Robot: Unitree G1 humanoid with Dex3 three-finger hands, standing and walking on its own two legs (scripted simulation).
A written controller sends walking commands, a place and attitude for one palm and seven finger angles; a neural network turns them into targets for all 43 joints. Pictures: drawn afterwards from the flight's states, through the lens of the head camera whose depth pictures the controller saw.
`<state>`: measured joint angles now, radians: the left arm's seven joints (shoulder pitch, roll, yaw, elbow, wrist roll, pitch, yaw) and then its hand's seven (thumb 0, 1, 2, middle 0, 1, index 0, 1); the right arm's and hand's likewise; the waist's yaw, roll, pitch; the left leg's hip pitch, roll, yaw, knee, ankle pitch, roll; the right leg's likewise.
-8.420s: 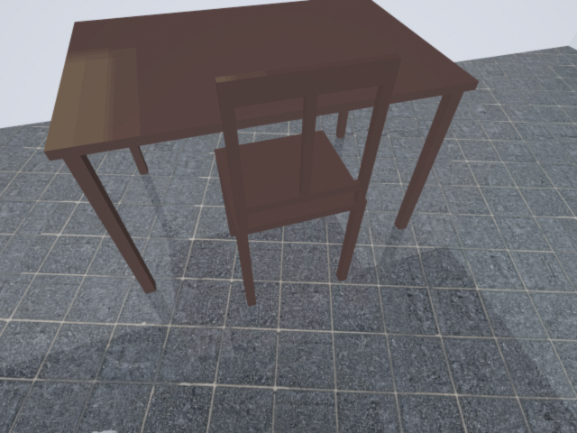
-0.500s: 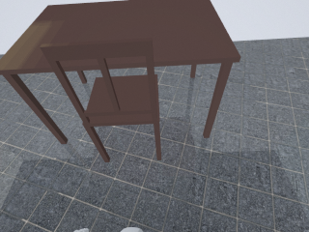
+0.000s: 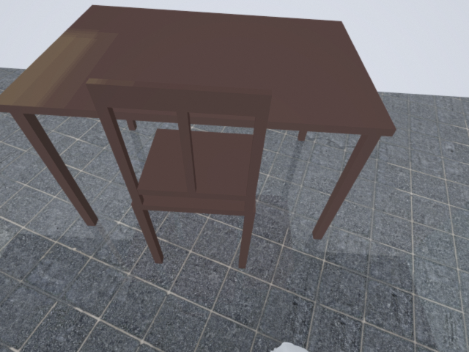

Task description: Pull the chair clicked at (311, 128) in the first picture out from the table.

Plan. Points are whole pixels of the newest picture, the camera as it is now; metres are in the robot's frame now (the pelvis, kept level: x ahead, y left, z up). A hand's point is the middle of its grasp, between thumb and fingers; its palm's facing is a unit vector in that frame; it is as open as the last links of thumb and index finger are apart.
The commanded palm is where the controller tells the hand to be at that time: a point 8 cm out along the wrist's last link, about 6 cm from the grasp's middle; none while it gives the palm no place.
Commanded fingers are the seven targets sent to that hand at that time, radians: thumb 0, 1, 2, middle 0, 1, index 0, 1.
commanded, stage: take the last steps up to it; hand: left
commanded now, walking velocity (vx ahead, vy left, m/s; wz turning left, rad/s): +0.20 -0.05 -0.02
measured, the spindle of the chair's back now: (187, 155) +0.59 +0.15 -0.07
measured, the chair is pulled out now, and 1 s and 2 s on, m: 0.00 0.00 0.00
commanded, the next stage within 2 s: come to a stop and stand still in 0.12 s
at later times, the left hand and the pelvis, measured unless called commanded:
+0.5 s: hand (156, 341) +0.18 +0.17 -0.19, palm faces +0.04 -0.98 -0.20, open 7.3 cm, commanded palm none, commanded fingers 0.00 0.90 0.90 -0.20 -0.30 -0.20 -0.30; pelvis +0.12 -0.01 -0.01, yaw -2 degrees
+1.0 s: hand out of the picture +0.13 +0.14 -0.18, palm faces +0.00 -0.97 -0.23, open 7.4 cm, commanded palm none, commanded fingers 0.00 0.90 0.90 -0.20 -0.30 -0.20 -0.30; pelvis +0.09 -0.04 -0.01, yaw -1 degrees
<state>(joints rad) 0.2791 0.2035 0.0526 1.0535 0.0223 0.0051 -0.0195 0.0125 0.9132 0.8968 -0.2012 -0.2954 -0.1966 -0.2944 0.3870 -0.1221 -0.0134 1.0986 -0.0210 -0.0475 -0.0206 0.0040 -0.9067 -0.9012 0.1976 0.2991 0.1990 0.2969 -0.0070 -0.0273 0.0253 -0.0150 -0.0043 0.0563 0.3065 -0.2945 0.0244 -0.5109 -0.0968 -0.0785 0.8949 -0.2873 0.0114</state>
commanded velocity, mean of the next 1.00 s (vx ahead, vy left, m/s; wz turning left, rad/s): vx -0.06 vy -0.01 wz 0.00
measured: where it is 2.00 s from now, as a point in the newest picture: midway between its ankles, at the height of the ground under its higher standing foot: outside the picture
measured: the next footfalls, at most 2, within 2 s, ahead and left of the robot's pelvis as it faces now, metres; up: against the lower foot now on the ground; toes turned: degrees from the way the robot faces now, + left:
right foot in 0.16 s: +0.18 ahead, -0.13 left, +0.00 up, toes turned -7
left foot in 0.46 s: +0.18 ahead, +0.07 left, +0.00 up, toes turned +1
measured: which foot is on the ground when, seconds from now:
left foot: down 0.00-0.16, up 0.18-0.44, down 0.46-1.00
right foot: up 0.00-0.14, down 0.16-0.48, up 0.50-0.72, down 0.74-1.00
